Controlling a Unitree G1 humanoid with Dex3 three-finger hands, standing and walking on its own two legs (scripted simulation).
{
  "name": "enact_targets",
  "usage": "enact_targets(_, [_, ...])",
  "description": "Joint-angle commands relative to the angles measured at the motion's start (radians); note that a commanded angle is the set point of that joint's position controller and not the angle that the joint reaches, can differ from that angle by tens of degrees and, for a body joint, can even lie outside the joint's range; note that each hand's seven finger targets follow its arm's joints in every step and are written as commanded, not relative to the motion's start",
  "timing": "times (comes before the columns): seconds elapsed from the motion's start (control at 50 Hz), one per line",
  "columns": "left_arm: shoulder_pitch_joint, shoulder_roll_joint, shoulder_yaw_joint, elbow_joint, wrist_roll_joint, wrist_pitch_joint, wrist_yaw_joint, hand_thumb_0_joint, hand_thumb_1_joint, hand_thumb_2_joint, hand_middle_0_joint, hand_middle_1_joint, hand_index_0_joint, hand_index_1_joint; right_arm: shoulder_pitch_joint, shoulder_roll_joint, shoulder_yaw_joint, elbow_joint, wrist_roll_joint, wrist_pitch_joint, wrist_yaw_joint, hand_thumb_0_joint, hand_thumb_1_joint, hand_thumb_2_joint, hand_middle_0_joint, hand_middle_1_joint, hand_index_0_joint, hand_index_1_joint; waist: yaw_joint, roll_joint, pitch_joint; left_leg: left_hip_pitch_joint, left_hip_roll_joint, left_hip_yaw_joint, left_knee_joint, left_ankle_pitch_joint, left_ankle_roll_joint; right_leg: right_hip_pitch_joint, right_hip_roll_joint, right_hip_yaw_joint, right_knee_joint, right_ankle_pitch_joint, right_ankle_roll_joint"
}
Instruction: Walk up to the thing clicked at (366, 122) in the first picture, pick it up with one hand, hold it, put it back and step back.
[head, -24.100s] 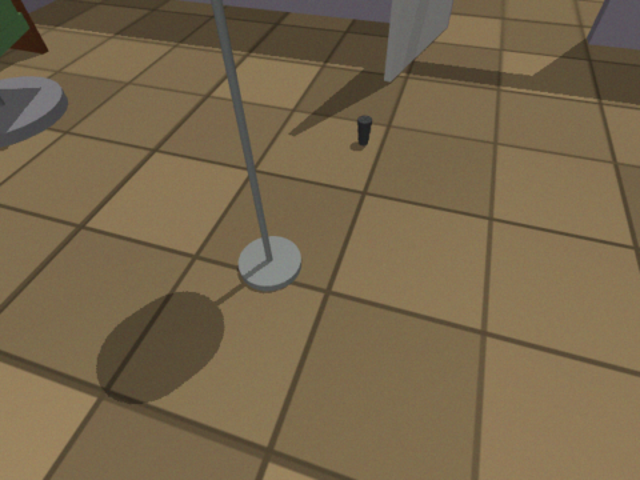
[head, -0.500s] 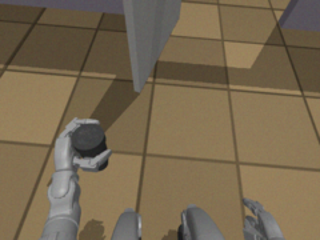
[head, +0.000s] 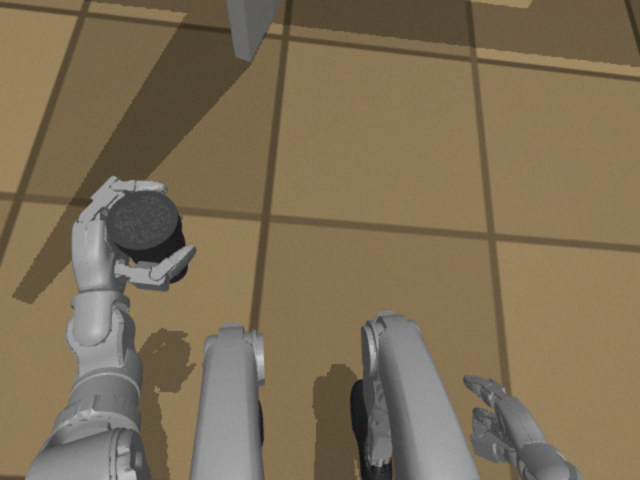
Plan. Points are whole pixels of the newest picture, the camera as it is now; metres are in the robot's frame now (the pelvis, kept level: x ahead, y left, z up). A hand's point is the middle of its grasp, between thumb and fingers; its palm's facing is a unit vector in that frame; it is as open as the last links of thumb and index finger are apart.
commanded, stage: crouch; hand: left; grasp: from the side
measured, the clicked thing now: (158, 246) +0.40 +0.20 -0.07
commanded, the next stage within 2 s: lower in 0.96 s
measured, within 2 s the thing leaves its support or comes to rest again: neither
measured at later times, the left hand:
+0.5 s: hand (181, 257) +0.42 +0.21 -0.19, palm faces +0.09 -1.00 +0.00, open 9.8 cm
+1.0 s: hand (187, 264) +0.43 +0.21 -0.25, palm faces +0.07 -1.00 -0.01, open 9.8 cm
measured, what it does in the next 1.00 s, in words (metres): lowers itself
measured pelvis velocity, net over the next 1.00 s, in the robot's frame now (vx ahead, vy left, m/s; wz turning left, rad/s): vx -0.02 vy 0.01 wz -0.11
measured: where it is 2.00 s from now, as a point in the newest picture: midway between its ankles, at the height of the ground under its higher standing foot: (310, 460)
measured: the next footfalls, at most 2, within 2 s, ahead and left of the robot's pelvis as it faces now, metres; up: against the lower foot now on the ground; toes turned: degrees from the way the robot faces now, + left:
none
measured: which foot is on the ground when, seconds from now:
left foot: down 0.00-1.00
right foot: down 0.00-1.00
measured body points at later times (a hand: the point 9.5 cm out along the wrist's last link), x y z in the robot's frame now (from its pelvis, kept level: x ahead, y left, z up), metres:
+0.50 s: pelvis -0.03 +0.01 -0.13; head +0.18 +0.06 +0.27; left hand +0.41 +0.26 -0.19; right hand +0.07 -0.27 -0.24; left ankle +0.07 +0.13 -0.44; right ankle +0.08 -0.12 -0.44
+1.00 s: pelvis -0.02 +0.01 -0.16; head +0.20 +0.09 +0.22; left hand +0.42 +0.26 -0.25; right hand +0.08 -0.27 -0.25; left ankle +0.07 +0.13 -0.44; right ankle +0.08 -0.12 -0.44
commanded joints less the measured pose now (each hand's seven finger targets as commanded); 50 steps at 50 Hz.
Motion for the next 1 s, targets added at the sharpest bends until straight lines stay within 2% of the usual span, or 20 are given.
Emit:
enact_targets(0.0, [-0.311, 0.208, 0.069, -0.158, -0.006, -0.124, 0.007, 0.000, 0.293, 1.271, -1.241, -1.359, -1.241, -1.369, 0.112, -0.194, -0.062, -0.052, -0.011, -0.017, -0.001, 0.000, -0.894, -0.908, 0.199, 0.300, 0.199, 0.300, 0.006, 0.107, -0.612, 0.301, -0.019, 0.051, -0.121, 0.223, 0.049, 0.264, 0.026, -0.015, -0.121, 0.218, -0.043])
enact_targets(0.06, [-0.372, 0.249, 0.083, -0.184, 0.005, -0.136, 0.011, 0.000, 0.283, 1.287, -1.242, -1.367, -1.241, -1.380, 0.101, -0.204, -0.062, -0.056, -0.018, -0.011, 0.001, 0.000, -0.891, -0.908, 0.199, 0.300, 0.199, 0.300, 0.005, 0.149, -0.615, 0.248, -0.022, 0.068, -0.090, 0.115, 0.044, 0.224, 0.028, -0.013, -0.090, 0.130, -0.043])
enact_targets(0.12, [-0.414, 0.291, 0.102, -0.188, 0.014, -0.138, 0.018, 0.000, 0.274, 1.259, -1.239, -1.353, -1.238, -1.364, 0.100, -0.215, -0.054, -0.049, -0.021, -0.007, 0.003, 0.000, -0.902, -0.909, 0.199, 0.300, 0.200, 0.300, -0.005, 0.160, -0.628, 0.216, -0.021, 0.073, -0.041, 0.097, 0.045, 0.191, 0.029, -0.026, -0.039, 0.127, -0.041])
enact_targets(0.22, [-0.518, 0.289, 0.061, -0.199, 0.016, -0.128, 0.019, 0.000, 0.274, 1.215, -1.194, -1.295, -1.192, -1.307, 0.094, -0.235, -0.042, -0.039, -0.024, -0.001, -0.002, 0.000, -0.899, -0.908, 0.199, 0.300, 0.200, 0.300, -0.057, 0.194, -0.584, 0.158, -0.019, 0.064, 0.010, 0.007, 0.046, 0.096, 0.029, -0.056, 0.019, 0.071, -0.039])
enact_targets(0.26, [-0.515, 0.295, 0.056, -0.166, 0.017, -0.122, 0.023, 0.000, 0.248, 1.179, -1.177, -1.269, -1.177, -1.279, 0.080, -0.237, -0.036, -0.035, -0.026, 0.001, -0.004, 0.000, -0.897, -0.906, 0.199, 0.300, 0.200, 0.300, -0.055, 0.172, -0.545, 0.117, -0.021, 0.067, 0.036, -0.036, 0.049, 0.059, 0.032, -0.060, 0.030, 0.030, -0.036])
enact_targets(0.34, [-0.485, 0.301, 0.072, -0.099, 0.018, -0.109, 0.028, 0.000, 0.236, 1.192, -1.187, -1.292, -1.191, -1.298, 0.083, -0.257, -0.020, -0.029, -0.035, 0.008, 0.000, 0.000, -0.897, -0.906, 0.199, 0.300, 0.200, 0.300, -0.066, 0.163, -0.500, 0.065, -0.022, 0.059, 0.088, -0.026, 0.050, 0.036, 0.032, -0.080, 0.074, 0.043, -0.033])
enact_targets(0.36, [-0.426, 0.316, 0.108, -0.054, 0.011, -0.106, 0.033, 0.000, 0.249, 1.198, -1.204, -1.302, -1.206, -1.310, 0.088, -0.262, -0.013, -0.031, -0.035, 0.012, 0.000, 0.000, -0.899, -0.906, 0.199, 0.300, 0.200, 0.300, -0.047, 0.144, -0.507, 0.057, -0.024, 0.058, 0.100, 0.007, 0.048, 0.047, 0.033, -0.084, 0.090, 0.068, -0.033])
enact_targets(0.42, [-0.407, 0.357, 0.133, -0.051, 0.026, -0.107, 0.038, 0.000, 0.256, 1.212, -1.204, -1.315, -1.210, -1.319, 0.090, -0.276, 0.001, -0.033, -0.042, 0.024, 0.005, 0.000, -0.899, -0.906, 0.199, 0.300, 0.200, 0.300, -0.053, 0.168, -0.499, 0.040, -0.022, 0.043, 0.119, 0.049, 0.043, 0.037, 0.033, -0.097, 0.136, 0.106, -0.036])
enact_targets(0.46, [-0.408, 0.342, 0.123, -0.064, 0.030, -0.110, 0.038, 0.000, 0.267, 1.223, -1.203, -1.320, -1.210, -1.324, 0.084, -0.284, 0.006, -0.036, -0.044, 0.031, 0.010, 0.000, -0.900, -0.906, 0.199, 0.300, 0.200, 0.300, -0.063, 0.188, -0.476, 0.048, -0.019, 0.029, 0.119, 0.053, 0.039, 0.000, 0.034, -0.106, 0.155, 0.114, -0.040])
enact_targets(0.54, [-0.398, 0.370, 0.149, -0.112, 0.026, -0.124, 0.047, 0.000, 0.274, 1.221, -1.194, -1.310, -1.199, -1.315, 0.092, -0.294, 0.017, -0.039, -0.056, 0.042, 0.017, 0.000, -0.904, -0.908, 0.199, 0.300, 0.200, 0.300, -0.062, 0.209, -0.518, 0.054, -0.016, 0.026, 0.160, 0.119, 0.036, 0.041, 0.040, -0.108, 0.181, 0.176, -0.038])
enact_targets(0.58, [-0.411, 0.370, 0.130, -0.144, 0.031, -0.129, 0.045, 0.000, 0.301, 1.205, -1.176, -1.298, -1.183, -1.299, 0.087, -0.300, 0.022, -0.039, -0.062, 0.045, 0.020, 0.000, -0.910, -0.909, 0.199, 0.300, 0.200, 0.300, -0.078, 0.230, -0.536, 0.078, -0.012, 0.015, 0.175, 0.137, 0.035, 0.029, 0.040, -0.111, 0.198, 0.198, -0.038])
enact_targets(0.6, [-0.412, 0.398, 0.144, -0.153, 0.034, -0.132, 0.044, 0.000, 0.299, 1.205, -1.168, -1.292, -1.176, -1.293, 0.089, -0.301, 0.026, -0.036, -0.064, 0.047, 0.020, 0.000, -0.906, -0.908, 0.200, 0.300, 0.200, 0.300, -0.079, 0.247, -0.531, 0.073, -0.012, 0.016, 0.183, 0.133, 0.036, 0.031, 0.040, -0.108, 0.197, 0.197, -0.037])
enact_targets(0.62, [-0.432, 0.367, 0.111, -0.158, 0.035, -0.134, 0.042, 0.000, 0.310, 1.208, -1.170, -1.292, -1.178, -1.293, 0.092, -0.304, 0.027, -0.032, -0.068, 0.051, 0.021, 0.000, -0.907, -0.908, 0.200, 0.300, 0.200, 0.300, -0.099, 0.253, -0.530, 0.079, -0.009, 0.013, 0.192, 0.147, 0.034, 0.028, 0.041, -0.112, 0.203, 0.211, -0.036])
enact_targets(0.7, [-0.453, 0.386, 0.106, -0.167, 0.024, -0.143, 0.043, 0.000, 0.265, 1.163, -1.174, -1.270, -1.180, -1.272, 0.070, -0.311, 0.040, -0.025, -0.076, 0.055, 0.023, 0.000, -0.919, -0.910, 0.200, 0.300, 0.200, 0.300, -0.103, 0.260, -0.479, 0.042, -0.007, 0.009, 0.218, 0.106, 0.035, 0.002, 0.045, -0.116, 0.210, 0.182, -0.035])
enact_targets(0.72, [-0.438, 0.381, 0.110, -0.138, 0.022, -0.143, 0.042, 0.000, 0.281, 1.169, -1.158, -1.267, -1.165, -1.267, 0.075, -0.318, 0.047, -0.027, -0.080, 0.056, 0.025, 0.000, -0.915, -0.910, 0.200, 0.300, 0.200, 0.300, -0.121, 0.253, -0.470, 0.044, -0.007, 0.001, 0.224, 0.120, 0.035, 0.011, 0.045, -0.125, 0.216, 0.195, -0.032])
enact_targets(0.74, [-0.441, 0.388, 0.112, -0.155, 0.020, -0.144, 0.046, 0.000, 0.261, 1.177, -1.172, -1.278, -1.177, -1.281, 0.071, -0.320, 0.050, -0.027, -0.082, 0.056, 0.026, 0.000, -0.917, -0.911, 0.200, 0.300, 0.200, 0.300, -0.107, 0.256, -0.469, 0.048, -0.006, 0.001, 0.224, 0.126, 0.032, 0.007, 0.045, -0.127, 0.220, 0.196, -0.034])
enact_targets(0.78, [-0.450, 0.381, 0.099, -0.118, 0.026, -0.145, 0.046, 0.000, 0.251, 1.178, -1.174, -1.282, -1.180, -1.284, 0.061, -0.326, 0.056, -0.028, -0.088, 0.061, 0.031, 0.000, -0.915, -0.910, 0.200, 0.300, 0.200, 0.300, -0.124, 0.253, -0.437, 0.032, -0.005, -0.004, 0.234, 0.100, 0.033, -0.012, 0.046, -0.136, 0.224, 0.176, -0.032])
enact_targets(0.9, [-0.364, 0.412, 0.125, -0.057, 0.029, -0.148, 0.048, 0.000, 0.283, 1.183, -1.185, -1.291, -1.194, -1.291, 0.042, -0.341, 0.076, -0.041, -0.098, 0.076, 0.038, 0.000, -0.908, -0.907, 0.200, 0.300, 0.200, 0.300, -0.104, 0.237, -0.426, 0.013, -0.006, -0.014, 0.246, 0.104, 0.031, 0.005, 0.052, -0.153, 0.241, 0.175, -0.030])
enact_targets(0.96, [-0.372, 0.418, 0.131, -0.067, 0.020, -0.155, 0.048, 0.000, 0.305, 1.179, -1.195, -1.292, -1.204, -1.290, 0.033, -0.354, 0.087, -0.049, -0.102, 0.080, 0.041, 0.000, -0.909, -0.907, 0.200, 0.300, 0.200, 0.300, -0.119, 0.258, -0.419, 0.024, -0.005, -0.028, 0.248, 0.117, 0.027, -0.003, 0.053, -0.163, 0.255, 0.191, -0.032])
enact_targets(0.98, [-0.385, 0.434, 0.139, -0.093, 0.018, -0.158, 0.052, 0.000, 0.305, 1.182, -1.189, -1.288, -1.197, -1.287, 0.031, -0.355, 0.086, -0.049, -0.102, 0.080, 0.039, 0.000, -0.907, -0.907, 0.200, 0.300, 0.200, 0.300, -0.106, 0.267, -0.426, 0.036, -0.004, -0.025, 0.249, 0.124, 0.025, -0.008, 0.053, -0.160, 0.257, 0.197, -0.033])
